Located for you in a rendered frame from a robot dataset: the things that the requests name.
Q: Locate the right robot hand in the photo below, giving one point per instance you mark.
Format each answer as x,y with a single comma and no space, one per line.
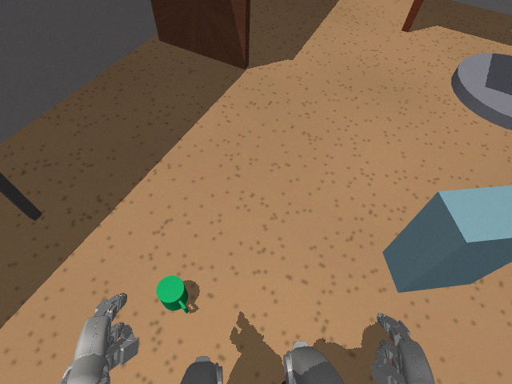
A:
409,363

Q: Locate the left robot hand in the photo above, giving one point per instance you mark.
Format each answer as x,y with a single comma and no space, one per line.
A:
98,337

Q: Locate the left robot arm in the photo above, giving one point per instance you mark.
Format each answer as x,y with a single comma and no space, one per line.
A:
90,369

